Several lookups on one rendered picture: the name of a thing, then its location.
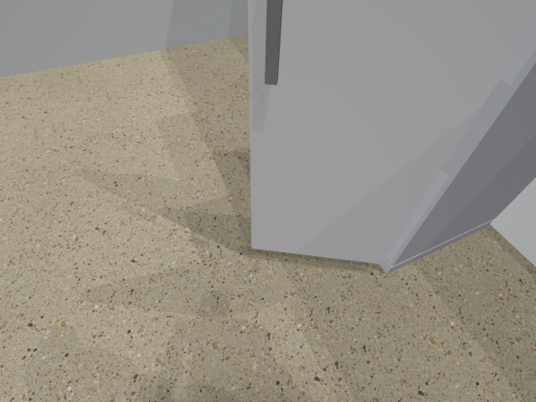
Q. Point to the handle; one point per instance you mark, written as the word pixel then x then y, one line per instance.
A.
pixel 272 40

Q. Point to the fridge door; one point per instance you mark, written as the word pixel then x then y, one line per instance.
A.
pixel 372 98

